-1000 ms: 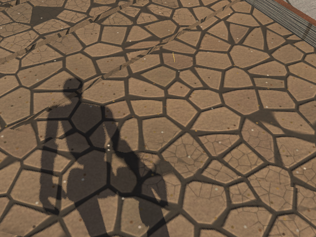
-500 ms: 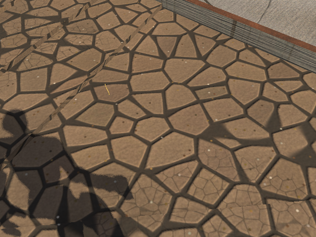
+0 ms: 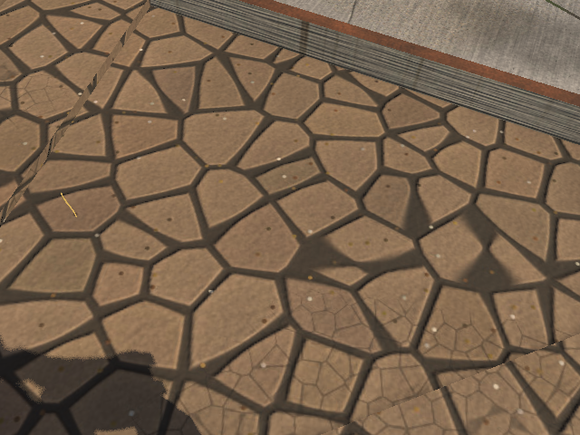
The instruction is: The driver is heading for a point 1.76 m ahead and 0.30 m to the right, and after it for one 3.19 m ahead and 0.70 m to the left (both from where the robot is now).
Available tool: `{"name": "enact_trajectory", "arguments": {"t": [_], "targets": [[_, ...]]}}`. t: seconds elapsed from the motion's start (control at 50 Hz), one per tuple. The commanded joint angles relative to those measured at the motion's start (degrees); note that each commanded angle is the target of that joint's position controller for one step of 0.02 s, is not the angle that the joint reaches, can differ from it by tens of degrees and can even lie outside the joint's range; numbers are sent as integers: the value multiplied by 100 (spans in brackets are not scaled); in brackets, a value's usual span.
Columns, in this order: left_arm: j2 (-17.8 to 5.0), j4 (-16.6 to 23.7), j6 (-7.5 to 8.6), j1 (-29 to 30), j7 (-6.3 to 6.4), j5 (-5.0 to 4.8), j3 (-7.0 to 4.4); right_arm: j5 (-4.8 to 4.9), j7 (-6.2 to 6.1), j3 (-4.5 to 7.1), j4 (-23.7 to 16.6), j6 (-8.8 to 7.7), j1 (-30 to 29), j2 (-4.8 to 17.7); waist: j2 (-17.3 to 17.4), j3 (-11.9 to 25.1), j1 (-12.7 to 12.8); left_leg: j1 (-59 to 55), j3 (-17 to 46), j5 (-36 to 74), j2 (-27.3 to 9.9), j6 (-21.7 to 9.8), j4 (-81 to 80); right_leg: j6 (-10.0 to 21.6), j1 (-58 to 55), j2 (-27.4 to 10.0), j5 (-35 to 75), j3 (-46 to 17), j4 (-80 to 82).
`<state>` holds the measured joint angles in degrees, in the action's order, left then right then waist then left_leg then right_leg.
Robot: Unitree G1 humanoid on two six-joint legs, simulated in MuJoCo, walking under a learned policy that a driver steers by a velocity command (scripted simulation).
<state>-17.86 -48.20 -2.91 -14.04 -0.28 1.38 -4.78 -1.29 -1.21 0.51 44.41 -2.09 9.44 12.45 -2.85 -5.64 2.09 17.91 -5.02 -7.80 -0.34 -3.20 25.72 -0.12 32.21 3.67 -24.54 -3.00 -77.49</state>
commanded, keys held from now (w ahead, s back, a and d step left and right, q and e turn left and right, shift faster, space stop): e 0.46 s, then no key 0.54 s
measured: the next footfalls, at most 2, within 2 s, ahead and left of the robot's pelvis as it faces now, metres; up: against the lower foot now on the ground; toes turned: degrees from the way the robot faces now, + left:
right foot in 0.32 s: +0.04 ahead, -0.13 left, +0.00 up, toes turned -15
left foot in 0.78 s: +0.08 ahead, +0.06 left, +0.00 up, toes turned -22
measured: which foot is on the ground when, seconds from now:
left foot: down 0.00-0.30, up 0.32-0.76, down 0.78-1.00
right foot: up 0.00-0.30, down 0.32-1.00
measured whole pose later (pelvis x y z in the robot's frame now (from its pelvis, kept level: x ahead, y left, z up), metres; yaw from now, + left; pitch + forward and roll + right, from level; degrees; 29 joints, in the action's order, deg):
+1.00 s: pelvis +0.01 -0.01 +0.00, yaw -23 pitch -1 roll +0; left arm -13.8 -49.8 -1.2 -12.1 -0.1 1.1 -1.0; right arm -0.8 -0.6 0.3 44.5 1.0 12.4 12.8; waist -0.9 -1.5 0.6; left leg 9.3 -1.2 -14.3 1.6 -2.1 24.7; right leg 1.2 12.2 4.2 -10.3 -6.0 -24.2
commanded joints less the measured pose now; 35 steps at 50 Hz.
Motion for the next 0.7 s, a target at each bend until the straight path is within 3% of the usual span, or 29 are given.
{"name": "enact_trajectory", "arguments": {"t": [0.02, 0.08, 0.16, 0.24, 0.28, 0.3, 0.32, 0.34, 0.36, 0.4, 0.44, 0.5, 0.6, 0.7], "targets": [[-305, 286, -100, -557, -76, -13, -96, -10, -38, 257, -269, -38, 264, 892, 976, 1033, 52, -614, 826, 2976, -1596, -1003, -825, -116, -23, -139, 438, -49, 80], [-219, 502, -171, -123, -131, 25, -52, -21, -55, 279, -252, 45, 323, 880, 1052, 915, -30, -738, 676, 1791, -1615, -986, -1010, -178, 158, -298, 639, 51, 902], [-75, 770, -186, 393, -237, 2, 59, -40, -25, 365, -281, 121, 292, 1072, 1177, 800, -167, -515, 347, 453, -1641, -847, -1117, -124, -515, -476, 680, 316, 2382], [-198, 998, -127, 667, -253, -52, 73, -69, 43, 475, -284, 230, 456, 1345, 1275, 800, -350, -541, 240, 103, -1853, -704, -809, 72, -1240, -377, 125, 668, 3468], [-178, 1005, -30, 458, -223, -62, 73, -14, 67, 517, -278, 310, 463, 1429, 1090, 805, -217, -447, 40, 288, -1869, -424, -245, 228, -1857, -279, 474, 753, 4538], [-248, 910, 41, 229, -163, -40, 52, -27, 91, 520, -206, 350, 699, 1354, 696, 858, -176, -168, -172, 113, -1742, -101, 294, 304, -2378, -254, 867, 502, 5235], [-701, 924, 127, 79, -77, 19, -43, -47, 147, 461, -251, 399, 972, 1026, -729, 839, -195, 629, -708, -1393, -1160, 334, 1788, 550, -2828, -1380, 1235, -1167, 6239], [-1507, 1100, 129, 70, -37, -30, -219, -48, 95, 343, -751, 447, 589, 700, -1559, 559, -163, 2028, -483, -3054, -160, 690, 2739, 1485, -2711, -2706, 3532, -2997, 6145], [-1343, 962, 121, -342, 4, -27, -266, -45, 21, 375, -773, 517, 108, 982, -753, 786, 256, 1996, 329, -2920, -265, 692, 3472, 1895, -2656, -2551, 3972, -2526, 5896], [-813, 944, 87, 305, 68, -43, -90, 113, 25, 398, -651, 512, 271, 955, -530, 518, -238, 1773, 619, -1885, -345, 624, 3502, 1471, -2279, -1648, 3569, -1497, 5864], [-610, 1046, 84, 633, 95, -105, -31, -40, 49, 465, -507, 496, 530, 1129, -639, 762, -359, 1533, 511, -1443, -212, 611, 3664, 1295, -2355, -1252, 3917, -1185, 5739], [-619, 992, 129, 382, 48, -117, -36, 8, 88, 435, -526, 546, 536, 979, -278, 1003, -299, 1461, 542, -1377, -140, 637, 3564, 1347, -2572, -1291, 3896, -1291, 5723], [-574, 842, 155, 60, 61, -21, -6, 29, 64, 364, -607, 585, 245, 821, -408, 890, -57, 1166, 584, -1490, -122, 534, 2586, 1399, -2590, -1408, 3115, -1619, 5814], [-581, 749, 150, 159, 53, 49, 35, 106, 11, 313, -586, 531, 289, 740, -409, 835, -67, 197, 492, -1686, 95, 315, 1495, 1311, -2135, -1360, 3031, -1815, 5707]]}}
